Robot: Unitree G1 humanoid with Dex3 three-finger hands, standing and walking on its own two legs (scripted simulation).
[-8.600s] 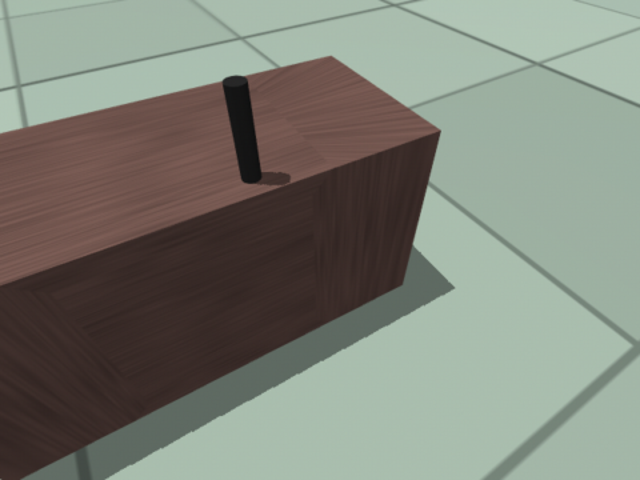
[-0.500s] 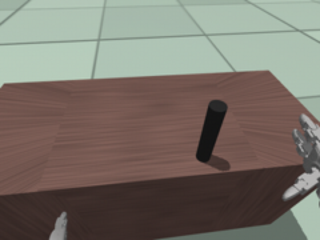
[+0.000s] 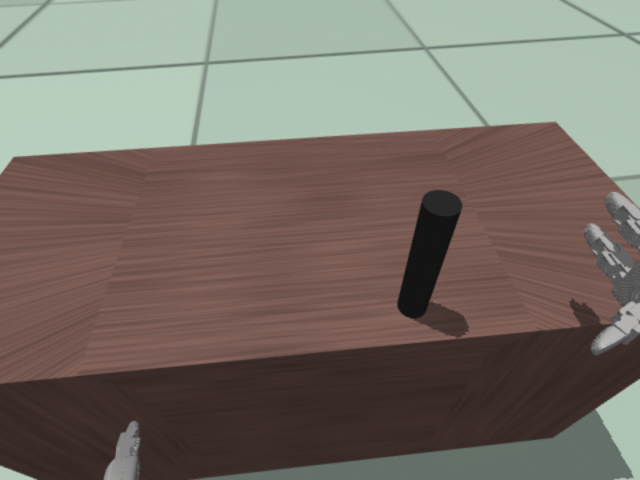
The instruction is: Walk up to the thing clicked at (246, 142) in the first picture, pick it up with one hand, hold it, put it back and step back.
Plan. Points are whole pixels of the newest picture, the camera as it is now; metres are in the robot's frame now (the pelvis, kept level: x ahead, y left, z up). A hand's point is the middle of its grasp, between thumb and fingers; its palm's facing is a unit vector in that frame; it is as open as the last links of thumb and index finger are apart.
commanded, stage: go down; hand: right
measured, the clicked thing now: (424, 262) +0.41 -0.13 +0.04
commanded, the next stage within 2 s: approach in 1.86 s
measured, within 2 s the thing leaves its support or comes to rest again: neither
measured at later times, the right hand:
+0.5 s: hand (599, 260) +0.35 -0.32 +0.11, palm faces +0.02 +1.00 +0.00, open 17.4 cm
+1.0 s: hand (600, 246) +0.37 -0.33 +0.11, palm faces +0.03 +1.00 +0.01, open 17.4 cm
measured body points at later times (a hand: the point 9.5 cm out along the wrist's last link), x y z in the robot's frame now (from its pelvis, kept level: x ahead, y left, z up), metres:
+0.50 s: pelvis +0.00 +0.00 -0.01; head +0.03 -0.01 +0.44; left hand +0.15 +0.27 -0.09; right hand +0.34 -0.37 +0.11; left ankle +0.03 +0.14 -0.74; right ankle -0.02 -0.13 -0.74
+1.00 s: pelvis +0.00 +0.00 -0.01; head +0.04 -0.02 +0.44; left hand +0.15 +0.27 -0.09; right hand +0.36 -0.39 +0.12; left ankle +0.03 +0.14 -0.74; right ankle -0.02 -0.13 -0.74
